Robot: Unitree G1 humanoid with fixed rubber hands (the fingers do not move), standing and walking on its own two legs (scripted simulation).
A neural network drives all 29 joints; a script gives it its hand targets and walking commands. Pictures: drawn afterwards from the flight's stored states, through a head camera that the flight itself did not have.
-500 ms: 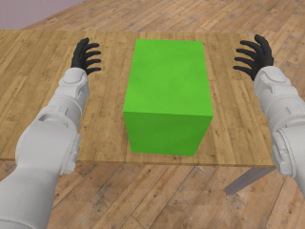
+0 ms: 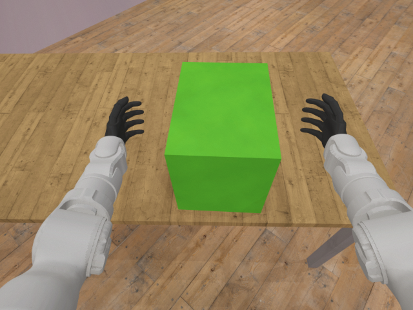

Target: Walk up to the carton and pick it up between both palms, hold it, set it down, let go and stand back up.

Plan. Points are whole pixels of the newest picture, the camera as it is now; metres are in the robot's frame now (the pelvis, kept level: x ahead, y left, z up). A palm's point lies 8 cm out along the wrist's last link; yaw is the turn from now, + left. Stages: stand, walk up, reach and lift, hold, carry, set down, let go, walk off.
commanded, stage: set down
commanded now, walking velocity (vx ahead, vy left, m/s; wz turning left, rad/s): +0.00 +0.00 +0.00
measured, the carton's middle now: (221, 138) +0.54 +0.03 -0.04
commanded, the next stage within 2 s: none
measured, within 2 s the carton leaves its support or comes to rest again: neither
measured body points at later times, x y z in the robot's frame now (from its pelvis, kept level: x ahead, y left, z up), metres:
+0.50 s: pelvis +0.00 +0.00 +0.00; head +0.04 +0.01 +0.45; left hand +0.38 +0.25 +0.04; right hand +0.40 -0.19 +0.04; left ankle +0.02 +0.12 -0.73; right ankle +0.02 -0.10 -0.73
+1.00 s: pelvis +0.00 +0.00 +0.00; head +0.03 +0.01 +0.45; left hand +0.30 +0.25 -0.02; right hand +0.31 -0.19 -0.02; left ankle +0.02 +0.12 -0.73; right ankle +0.02 -0.10 -0.73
